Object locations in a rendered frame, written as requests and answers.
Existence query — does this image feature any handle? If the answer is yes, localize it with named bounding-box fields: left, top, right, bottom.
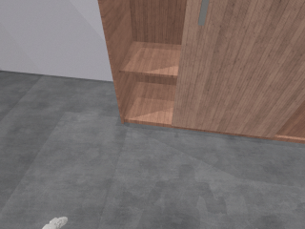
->
left=197, top=0, right=210, bottom=26

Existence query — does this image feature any left robot hand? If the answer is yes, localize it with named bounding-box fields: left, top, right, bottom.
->
left=42, top=217, right=68, bottom=229

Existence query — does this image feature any wardrobe door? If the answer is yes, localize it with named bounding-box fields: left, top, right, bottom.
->
left=276, top=100, right=305, bottom=138
left=172, top=0, right=305, bottom=138

